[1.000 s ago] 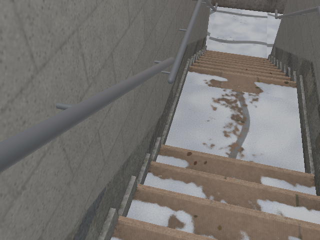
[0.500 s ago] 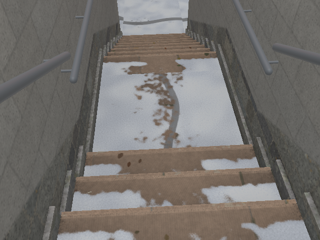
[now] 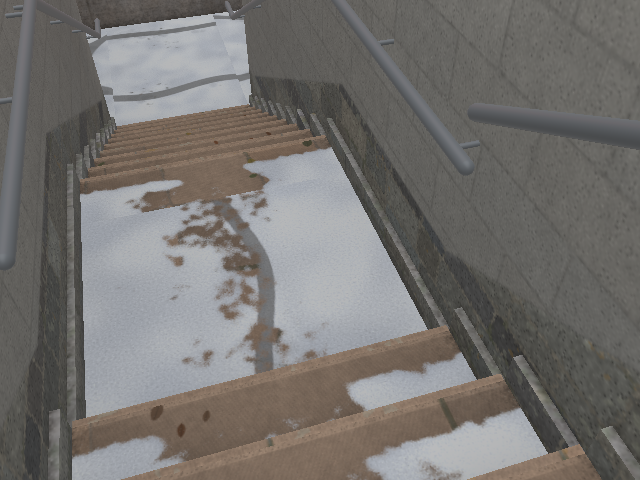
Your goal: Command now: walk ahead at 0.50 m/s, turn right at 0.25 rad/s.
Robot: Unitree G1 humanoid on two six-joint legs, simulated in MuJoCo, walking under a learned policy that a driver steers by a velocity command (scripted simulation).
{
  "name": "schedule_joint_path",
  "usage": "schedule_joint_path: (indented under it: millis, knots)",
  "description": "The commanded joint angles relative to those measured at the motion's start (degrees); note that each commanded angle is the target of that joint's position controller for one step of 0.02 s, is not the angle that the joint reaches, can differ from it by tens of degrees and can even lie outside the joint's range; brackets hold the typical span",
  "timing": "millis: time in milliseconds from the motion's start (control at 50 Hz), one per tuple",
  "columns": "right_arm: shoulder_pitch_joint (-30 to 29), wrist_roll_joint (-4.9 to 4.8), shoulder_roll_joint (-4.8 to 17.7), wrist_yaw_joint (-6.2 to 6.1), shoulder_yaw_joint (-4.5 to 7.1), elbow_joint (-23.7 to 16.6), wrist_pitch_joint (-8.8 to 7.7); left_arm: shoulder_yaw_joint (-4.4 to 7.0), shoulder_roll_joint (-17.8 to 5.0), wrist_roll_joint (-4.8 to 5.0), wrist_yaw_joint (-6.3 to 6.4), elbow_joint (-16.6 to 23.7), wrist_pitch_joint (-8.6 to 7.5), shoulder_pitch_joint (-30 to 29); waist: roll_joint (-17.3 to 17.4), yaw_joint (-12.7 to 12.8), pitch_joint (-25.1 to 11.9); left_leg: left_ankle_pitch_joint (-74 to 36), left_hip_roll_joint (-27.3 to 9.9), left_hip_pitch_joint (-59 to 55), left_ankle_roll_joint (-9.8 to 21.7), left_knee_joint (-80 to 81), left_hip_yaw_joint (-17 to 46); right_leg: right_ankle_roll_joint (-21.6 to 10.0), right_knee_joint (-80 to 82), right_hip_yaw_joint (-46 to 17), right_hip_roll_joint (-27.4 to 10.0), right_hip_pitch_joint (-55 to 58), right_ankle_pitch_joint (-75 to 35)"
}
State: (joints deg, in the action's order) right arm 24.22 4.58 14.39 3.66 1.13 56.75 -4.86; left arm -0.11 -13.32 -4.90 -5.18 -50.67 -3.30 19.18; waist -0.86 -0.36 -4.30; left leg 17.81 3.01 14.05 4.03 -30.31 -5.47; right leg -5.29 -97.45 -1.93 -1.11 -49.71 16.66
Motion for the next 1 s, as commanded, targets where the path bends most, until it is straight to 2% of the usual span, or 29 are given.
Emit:
schedule_joint_path:
  millis: [20, 60, 100, 160, 200, 220, 240, 260, 280, 300, 340, 380, 420, 440, 460, 540, 580, 600, 620, 640, 660, 720, 760, 820, 840, 900, 920, 960, 1000]
  knots:
    - [-4.61, -0.76, -0.06, -1.28, -1.17, -4.16, -4.05, 0.14, -0.90, -1.04, -1.08, 1.88, -0.08, -0.85, 1.03, 0.24, 7.11, -17.04, -10.66, 22.07, 12.76, 14.71, 7.06, -0.61, 35.68, 2.54, -3.50, 12.53, -29.08]
    - [-0.95, -0.22, 5.26, -0.22, -0.60, -1.24, -4.44, 0.61, -0.97, 0.30, -1.38, 3.84, -0.33, -5.76, 5.70, 1.46, 5.52, -29.36, -12.75, 24.11, 10.56, 13.41, 9.78, 1.47, 32.26, 4.43, -0.98, 20.85, -26.19]
    - [-1.91, 0.65, 9.76, 0.14, 0.59, -2.10, -4.18, 1.42, -3.73, -1.12, -1.02, 2.36, 0.05, -0.72, 2.96, 3.57, 4.09, -33.35, -15.47, 14.64, 10.77, 5.90, 12.28, 2.32, 32.20, 1.32, -0.55, 17.06, -23.80]
    - [-0.33, 0.71, 6.41, 0.20, -0.35, -1.25, -3.28, 2.72, -5.71, -1.60, 1.42, 5.00, -0.45, -2.95, 4.78, 3.18, 3.71, -40.49, -16.00, 6.47, 11.28, -0.89, 12.26, 3.09, 34.18, 5.29, 0.47, 18.95, -8.36]
    - [-5.94, 0.86, 11.89, 0.76, 1.48, -3.62, -3.43, 4.00, -6.96, -0.64, 2.46, 1.01, -1.05, 12.05, 0.34, 10.42, 1.57, -53.04, -11.95, 18.95, 9.23, -16.96, 7.12, 2.52, 38.68, 11.48, 5.88, 45.70, -4.22]
    - [-9.27, -0.95, 14.34, 1.58, 2.88, -4.80, -3.50, 5.47, -9.91, 1.01, 3.39, -0.91, -1.69, 17.60, -1.70, 13.84, -0.35, -48.43, -8.69, 22.27, 6.77, -34.45, 7.78, -1.04, 50.44, 9.51, 5.72, 53.76, -4.82]
    - [-4.73, 0.59, 7.18, 2.76, 1.80, -5.81, -3.44, 5.01, -10.05, 1.82, 4.49, -2.81, -2.78, 21.87, -10.76, 11.86, -7.22, -6.97, -4.03, 34.24, 1.46, -56.25, 8.32, -11.39, 53.81, -7.01, -5.07, 67.94, -21.85]
    - [0.66, -0.54, -0.78, 4.10, -0.01, -6.42, -2.95, 3.60, -8.65, 1.46, 3.62, -3.03, -4.06, 21.76, -10.55, 7.05, -9.21, 22.95, -0.59, 43.21, 0.21, -61.19, 12.61, -21.23, 61.81, -25.36, -16.07, 68.03, -37.83]
    - [-5.39, -2.19, 1.02, 3.21, 0.63, -10.63, -1.96, 3.85, -7.92, 1.02, 2.35, -2.10, -4.53, 16.57, -2.12, 6.34, 1.80, 17.84, -1.22, 49.66, -0.35, -58.20, 16.25, -22.20, 66.31, -33.00, -20.81, 55.19, -31.07]
    - [-10.04, -1.34, 3.23, 1.79, 1.25, -12.09, -0.29, 2.27, -2.78, 0.60, 1.98, -1.74, -3.76, 9.18, 2.47, 3.79, 7.83, 11.13, -5.99, 53.27, -1.08, -51.26, 17.14, -20.39, 66.66, -35.69, -22.90, 42.12, -17.09]
    - [-3.46, 2.25, -1.06, 0.09, -1.01, -8.08, 1.82, 0.25, 1.26, -0.23, 2.42, 0.32, -2.16, -0.60, 4.80, -1.98, 6.24, -4.22, -10.24, 38.89, -2.42, -39.43, 15.94, -16.25, 64.59, -21.64, -16.48, 24.07, -10.10]
    - [-2.35, 4.29, -2.00, 1.59, -2.01, -5.59, 1.99, -0.93, 1.77, -1.29, 3.64, 2.03, -3.26, -4.23, -0.86, -2.52, 6.80, -32.80, -10.35, 23.71, -2.06, -28.23, 13.03, -9.99, 61.34, -8.26, -6.57, 8.98, -0.81]
    - [-7.20, 0.51, 1.33, 1.93, -0.69, -7.22, 1.09, -0.26, -4.01, -1.89, 4.81, 1.91, -4.23, -0.52, 1.09, -1.14, 4.69, -47.61, -5.59, 0.63, -4.19, -14.89, 3.73, -5.08, 58.55, 2.87, -0.73, -3.45, 13.53]
    - [-11.81, -6.86, 3.53, -0.34, 1.03, -8.58, 2.95, 3.12, -8.36, 6.63, 6.07, -0.98, -2.41, 2.10, 0.79, -2.88, 4.19, -46.48, -0.06, -2.80, -4.01, -13.78, 0.39, -4.79, 60.82, -3.50, -3.96, 2.40, 12.81]
    - [-15.30, -7.37, 3.56, -1.27, 0.54, -9.54, 4.06, 3.01, -9.06, 7.19, 6.80, -0.75, -1.08, 3.57, -2.63, -0.28, 7.01, -41.10, -0.77, -1.07, -4.46, -10.73, 1.16, -4.17, 57.95, -3.99, -4.47, 6.13, 10.27]
    - [-10.99, -5.81, 2.07, -2.73, 1.14, -6.53, 3.96, 4.30, -6.49, 2.96, 9.20, -4.34, 2.18, 7.61, -3.22, 1.10, 11.55, -39.29, -5.11, -1.40, -2.08, 11.03, 2.47, -4.44, 36.11, -1.87, -4.67, 24.55, -3.84]
    - [8.46, -3.75, 5.72, -3.25, 3.41, 0.78, 3.93, 4.56, -5.42, 3.11, 9.76, -5.22, 2.50, 7.52, 3.97, -6.43, 3.25, -40.22, -7.12, -21.55, 0.92, 15.56, 2.33, -5.15, 4.66, 1.89, 0.91, 21.69, -6.31]
    - [13.42, -3.51, 8.64, -2.49, 3.52, 2.24, 3.13, 4.21, 0.26, 4.47, 8.68, -5.00, 2.09, 11.29, 14.99, -4.67, -2.35, -62.62, -15.04, -37.86, 2.68, -6.54, 9.86, -3.54, -21.06, 1.44, 8.53, 1.16, 35.70]
    - [11.80, -4.66, 9.55, -1.81, 3.48, 0.83, 2.44, 3.02, 0.85, 5.23, 8.90, -2.86, 1.80, 14.38, 14.36, -1.20, -7.02, -59.75, -19.85, -41.69, 3.96, -12.46, 16.23, -5.19, -26.99, -3.26, 5.59, -10.31, 33.16]
    - [11.03, -6.19, 8.00, -1.69, 3.44, 0.53, 2.74, 3.02, -0.84, 4.52, 9.47, -3.11, 1.88, 11.66, 10.40, -2.42, -7.58, -42.90, -22.23, -37.16, 6.08, -7.56, 18.90, -5.51, -29.81, -2.80, 4.52, -15.11, 25.89]
    - [8.74, -5.99, 9.68, -2.85, 4.28, -0.19, 2.74, 2.93, -1.90, 3.94, 9.75, -0.16, 2.27, 5.78, 14.53, -3.34, -5.79, -3.65, -28.94, -29.15, 11.85, 5.66, 28.27, -3.68, -22.86, -1.78, 1.99, -19.35, 18.00]
    - [0.08, -3.69, 1.41, -3.97, 0.95, -0.47, 1.23, 3.69, -3.07, 1.81, 8.31, 0.17, 3.76, -5.66, -0.34, 1.82, 13.39, 5.81, -20.79, 1.15, 8.84, 9.95, 27.57, 1.15, 3.90, -6.18, -3.96, -12.69, -3.70]
    - [-3.69, -4.19, 1.44, -4.21, 0.46, -0.89, -0.71, 3.22, -1.54, 1.93, 6.71, 0.25, 3.85, -8.06, -0.35, 4.82, 14.89, -1.35, -13.68, 16.70, 6.51, 14.61, 18.04, 3.31, 27.87, -2.15, -4.70, 4.25, -13.30]
    - [0.73, -5.47, 4.85, -4.30, 1.19, 0.54, -0.50, 3.04, -0.08, 2.33, 6.04, -1.24, 5.29, -7.73, 8.90, 3.44, 8.24, -27.85, -13.98, 9.08, 7.81, 11.95, 15.71, 4.16, 38.33, 1.46, -2.53, 15.07, -16.85]
    - [1.32, -4.45, 5.78, -3.90, 1.85, 0.31, -0.08, 3.56, -1.42, 3.16, 5.83, -3.49, 5.62, -5.30, 9.56, 3.59, 6.52, -31.07, -14.24, 6.22, 6.94, 9.51, 15.15, 3.15, 35.24, 2.19, -2.33, 16.22, -20.84]
    - [10.89, -4.15, -0.02, -4.55, 1.04, 2.88, 1.47, 3.85, -1.16, 2.50, 4.95, -2.02, 4.28, -15.80, 4.13, -1.19, 10.00, -19.97, -13.83, -9.17, 8.68, 3.75, 19.17, 2.15, 42.17, -1.79, -5.32, 4.13, -26.40]
    - [21.11, 5.16, -4.55, -2.32, -0.93, 10.28, -1.97, 0.06, 3.82, -1.60, 1.01, 1.48, 1.42, -14.95, 0.06, -3.13, 16.58, -15.64, -19.90, -22.37, 11.74, -3.95, 25.42, 3.16, 45.97, -11.71, -7.96, -20.60, -30.19]
    - [31.30, 3.31, -4.60, -3.74, -0.49, 13.04, -3.07, -0.41, 2.93, -1.87, 0.09, 3.15, -0.47, -20.98, -1.36, -9.48, 11.23, -14.01, -19.54, -40.56, 12.72, -6.20, 29.73, 4.60, 56.78, -12.38, -6.95, -37.37, -32.14]
    - [28.48, 2.62, -6.34, -3.72, -1.90, 12.69, -2.57, -0.68, 2.67, -1.35, 0.17, 4.98, -0.33, -27.52, 1.83, -8.25, 10.17, -15.24, -16.03, -25.24, 12.73, -5.09, 29.68, 4.63, 55.83, -5.28, -6.78, -27.98, -34.99]
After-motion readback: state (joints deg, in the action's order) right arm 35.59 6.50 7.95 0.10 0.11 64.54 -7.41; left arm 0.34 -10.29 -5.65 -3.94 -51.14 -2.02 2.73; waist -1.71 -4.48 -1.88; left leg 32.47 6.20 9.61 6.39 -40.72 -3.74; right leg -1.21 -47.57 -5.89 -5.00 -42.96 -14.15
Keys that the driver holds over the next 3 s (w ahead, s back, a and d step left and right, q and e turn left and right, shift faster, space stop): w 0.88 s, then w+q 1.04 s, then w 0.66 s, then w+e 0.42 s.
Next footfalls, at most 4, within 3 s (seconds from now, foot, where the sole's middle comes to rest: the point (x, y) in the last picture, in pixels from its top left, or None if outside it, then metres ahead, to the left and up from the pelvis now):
0.20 right None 0.15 -0.09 -0.77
0.58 left None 0.38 0.12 -0.94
1.22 right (370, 472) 0.75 -0.10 -1.11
1.78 left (248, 417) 1.01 0.27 -1.28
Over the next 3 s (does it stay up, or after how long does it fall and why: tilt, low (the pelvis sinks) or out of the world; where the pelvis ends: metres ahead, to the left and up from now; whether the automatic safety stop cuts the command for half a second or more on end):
stays up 1.56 0.44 -0.67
